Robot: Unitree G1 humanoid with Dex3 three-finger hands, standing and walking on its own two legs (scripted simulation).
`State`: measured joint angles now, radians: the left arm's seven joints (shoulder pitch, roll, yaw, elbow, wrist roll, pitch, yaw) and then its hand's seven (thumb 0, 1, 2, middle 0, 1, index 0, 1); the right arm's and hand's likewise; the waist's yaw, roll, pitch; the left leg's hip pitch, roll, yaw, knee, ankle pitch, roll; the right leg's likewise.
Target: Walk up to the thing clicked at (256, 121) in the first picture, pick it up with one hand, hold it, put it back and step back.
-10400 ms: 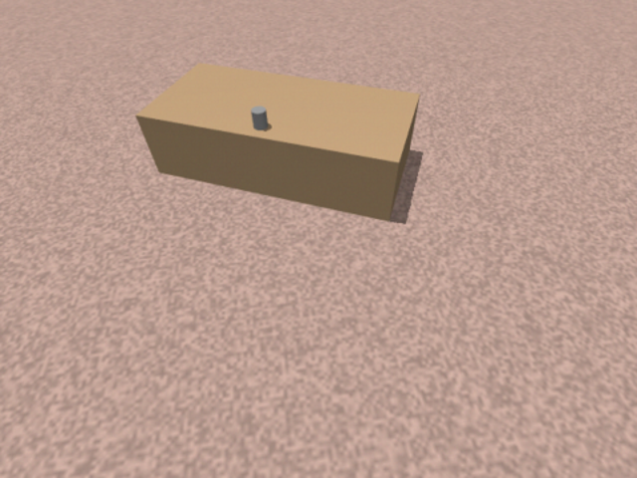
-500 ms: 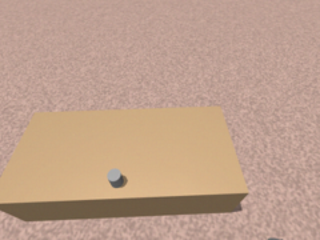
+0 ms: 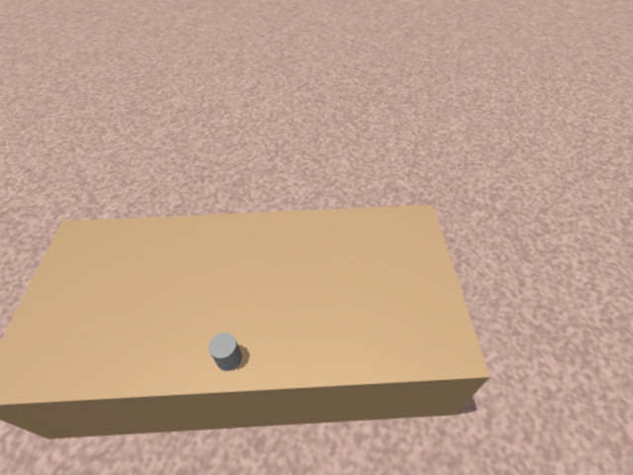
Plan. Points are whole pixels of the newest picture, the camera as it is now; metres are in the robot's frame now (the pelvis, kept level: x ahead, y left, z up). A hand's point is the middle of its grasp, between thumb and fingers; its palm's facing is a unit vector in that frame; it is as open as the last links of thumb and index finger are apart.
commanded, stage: walk up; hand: left
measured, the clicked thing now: (226, 351) +0.44 +0.25 -0.41
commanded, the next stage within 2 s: stand in 0.14 s
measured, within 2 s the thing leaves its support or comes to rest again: neither
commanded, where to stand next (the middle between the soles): +0.06 +0.01 m, yaw +3 degrees
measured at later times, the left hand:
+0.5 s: hand out of the picture +0.09 +0.26 -0.15, palm faces -0.01 -0.94 -0.34, open 7.4 cm
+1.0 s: hand out of the picture +0.13 +0.26 -0.15, palm faces +0.01 -0.94 -0.35, open 7.4 cm
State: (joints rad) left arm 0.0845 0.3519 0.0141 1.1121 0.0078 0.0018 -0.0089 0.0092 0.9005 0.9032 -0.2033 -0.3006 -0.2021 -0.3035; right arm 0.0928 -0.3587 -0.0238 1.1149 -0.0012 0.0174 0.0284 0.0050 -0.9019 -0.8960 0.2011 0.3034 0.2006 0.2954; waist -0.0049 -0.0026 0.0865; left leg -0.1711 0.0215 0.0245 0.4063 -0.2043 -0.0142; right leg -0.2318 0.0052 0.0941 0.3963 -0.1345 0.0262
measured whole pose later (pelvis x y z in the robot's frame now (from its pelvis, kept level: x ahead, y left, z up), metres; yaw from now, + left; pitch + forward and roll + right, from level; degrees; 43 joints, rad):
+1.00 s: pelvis +0.05 +0.00 +0.00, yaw +2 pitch -1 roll +0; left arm 0.09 0.35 0.00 1.12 0.00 -0.01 0.00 0.01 0.90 0.90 -0.20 -0.30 -0.20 -0.30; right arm 0.09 -0.35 -0.01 1.12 -0.01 0.00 0.01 0.00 -0.90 -0.90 0.20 0.30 0.20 0.30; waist -0.01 0.00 0.03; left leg -0.07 0.01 -0.01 0.32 -0.23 -0.01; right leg -0.12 -0.01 0.06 0.32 -0.18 0.03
